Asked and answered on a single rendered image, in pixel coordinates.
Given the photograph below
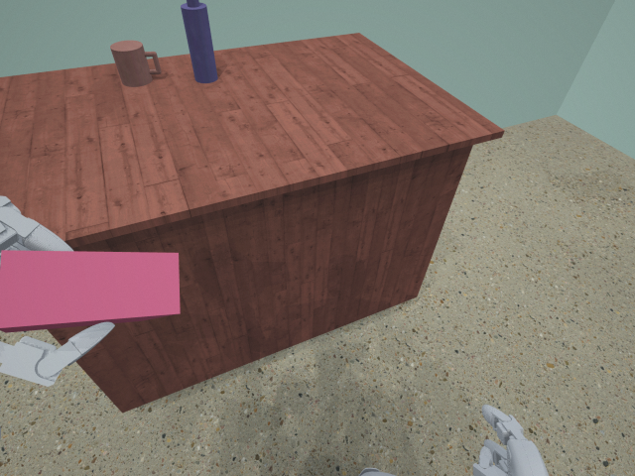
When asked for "table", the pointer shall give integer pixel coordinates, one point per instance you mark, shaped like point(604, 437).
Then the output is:
point(305, 189)

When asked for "robot left hand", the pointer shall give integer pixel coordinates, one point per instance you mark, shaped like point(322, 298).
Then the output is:
point(32, 359)

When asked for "sponge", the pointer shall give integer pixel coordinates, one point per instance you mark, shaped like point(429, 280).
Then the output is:
point(58, 289)

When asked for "robot right hand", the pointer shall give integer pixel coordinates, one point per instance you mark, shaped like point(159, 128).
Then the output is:
point(522, 457)

